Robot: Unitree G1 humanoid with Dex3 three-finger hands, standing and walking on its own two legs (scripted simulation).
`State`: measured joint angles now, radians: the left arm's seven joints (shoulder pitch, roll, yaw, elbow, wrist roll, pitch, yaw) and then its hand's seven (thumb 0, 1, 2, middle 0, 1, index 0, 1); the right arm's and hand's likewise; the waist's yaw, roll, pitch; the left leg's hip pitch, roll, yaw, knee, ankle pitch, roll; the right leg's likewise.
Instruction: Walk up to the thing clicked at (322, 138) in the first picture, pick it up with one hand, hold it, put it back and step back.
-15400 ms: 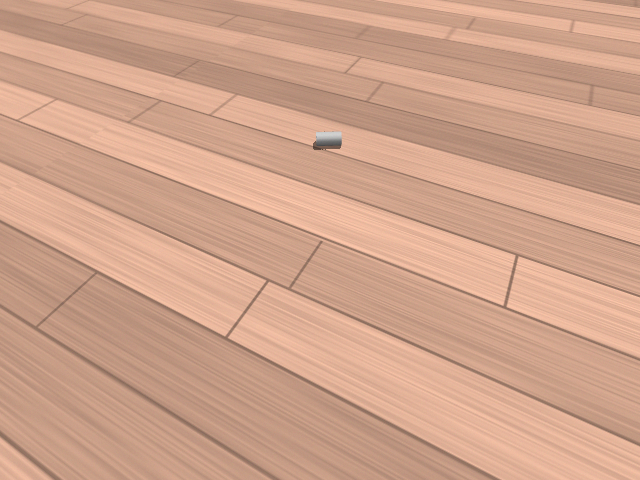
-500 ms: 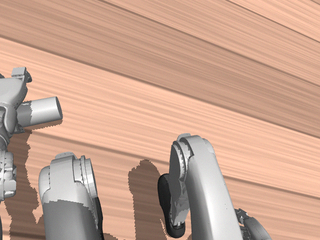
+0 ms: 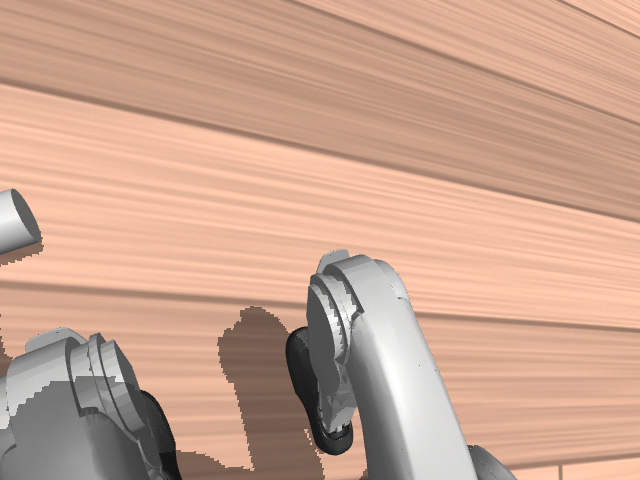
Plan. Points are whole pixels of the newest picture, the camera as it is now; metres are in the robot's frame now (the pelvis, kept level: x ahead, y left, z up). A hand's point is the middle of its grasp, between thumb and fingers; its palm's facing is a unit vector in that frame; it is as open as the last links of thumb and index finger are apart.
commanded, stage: rest palm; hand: left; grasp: from above
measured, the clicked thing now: out of the picture +0.44 +0.32 -0.26
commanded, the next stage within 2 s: close in 0.12 s
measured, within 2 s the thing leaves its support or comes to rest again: neither
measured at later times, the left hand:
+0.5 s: hand out of the picture +0.42 +0.31 -0.24, palm faces -0.44 -0.16 -0.88, open 12.7 cm
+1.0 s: hand out of the picture +0.42 +0.31 -0.25, palm faces -0.44 -0.15 -0.88, open 10.6 cm
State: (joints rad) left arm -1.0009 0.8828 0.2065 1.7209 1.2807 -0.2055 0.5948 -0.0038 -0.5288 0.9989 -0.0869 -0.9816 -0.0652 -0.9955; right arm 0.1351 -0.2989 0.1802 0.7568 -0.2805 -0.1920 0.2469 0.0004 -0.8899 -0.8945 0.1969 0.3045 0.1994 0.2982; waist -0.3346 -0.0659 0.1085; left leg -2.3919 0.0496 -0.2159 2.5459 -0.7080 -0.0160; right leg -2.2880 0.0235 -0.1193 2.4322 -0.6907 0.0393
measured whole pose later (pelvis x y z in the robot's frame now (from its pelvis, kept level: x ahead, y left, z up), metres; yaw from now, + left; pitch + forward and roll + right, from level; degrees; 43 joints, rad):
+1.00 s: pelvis +0.00 +0.01 +0.00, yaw -3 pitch +28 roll -13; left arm -0.98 0.92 0.18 1.76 1.29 -0.22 0.69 0.00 -0.03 0.75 -0.45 -0.81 -0.45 -0.79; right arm 0.07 -0.32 0.24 0.75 -0.31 -0.27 0.32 0.00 -0.89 -0.90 0.20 0.30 0.20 0.30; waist -0.35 -0.11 0.14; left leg -2.37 0.05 -0.27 2.58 -0.73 -0.01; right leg -2.24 0.04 -0.16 2.42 -0.69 0.06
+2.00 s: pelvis +0.00 +0.01 +0.00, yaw -3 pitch +27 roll -13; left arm -0.99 0.94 0.16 1.76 1.27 -0.22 0.67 -0.01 0.03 0.49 -0.67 -0.56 -0.67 -0.55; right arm 0.07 -0.33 0.26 0.73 -0.29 -0.27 0.31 0.00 -0.90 -0.90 0.19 0.30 0.20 0.30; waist -0.35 -0.12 0.15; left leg -2.36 0.05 -0.27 2.57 -0.72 -0.01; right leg -2.24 0.04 -0.16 2.41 -0.68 0.06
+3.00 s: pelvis -0.01 +0.00 +0.04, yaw +4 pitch +33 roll -8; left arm -0.89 0.69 0.08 1.36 1.22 -0.18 0.35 -0.01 -0.03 0.54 -0.73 -0.52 -0.73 -0.52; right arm 0.15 -0.29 0.05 0.75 -0.13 -0.09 0.19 0.00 -0.91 -0.90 0.20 0.30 0.20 0.30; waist -0.21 0.01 -0.05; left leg -2.32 0.04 -0.15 2.38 -0.66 -0.01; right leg -2.22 0.00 -0.08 2.31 -0.67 0.03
